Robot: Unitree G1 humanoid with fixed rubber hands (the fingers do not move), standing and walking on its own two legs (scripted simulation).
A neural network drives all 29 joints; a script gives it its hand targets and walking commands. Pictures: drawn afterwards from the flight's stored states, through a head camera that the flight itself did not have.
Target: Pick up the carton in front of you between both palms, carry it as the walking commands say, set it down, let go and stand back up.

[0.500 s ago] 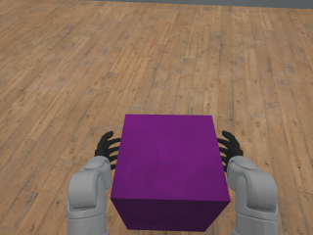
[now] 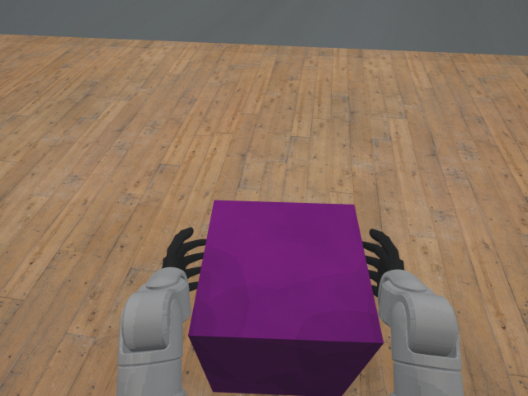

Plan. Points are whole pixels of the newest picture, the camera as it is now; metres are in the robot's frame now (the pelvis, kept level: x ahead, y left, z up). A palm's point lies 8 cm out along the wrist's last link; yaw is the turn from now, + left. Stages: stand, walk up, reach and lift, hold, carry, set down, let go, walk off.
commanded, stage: carry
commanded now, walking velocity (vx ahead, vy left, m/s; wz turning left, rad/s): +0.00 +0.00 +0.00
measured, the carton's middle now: (280, 302) +0.27 +0.00 -0.01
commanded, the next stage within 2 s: hold in 1.66 s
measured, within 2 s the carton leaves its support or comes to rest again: neither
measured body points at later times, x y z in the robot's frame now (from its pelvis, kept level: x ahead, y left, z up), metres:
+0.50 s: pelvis -0.02 -0.02 -0.01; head -0.03 -0.02 +0.44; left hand +0.28 +0.13 +0.01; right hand +0.28 -0.18 +0.01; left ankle +0.00 +0.10 -0.74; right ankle -0.13 -0.11 -0.74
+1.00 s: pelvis -0.07 -0.02 -0.01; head -0.09 -0.02 +0.44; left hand +0.24 +0.13 +0.03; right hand +0.24 -0.17 +0.03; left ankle +0.00 +0.10 -0.74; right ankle -0.13 -0.11 -0.74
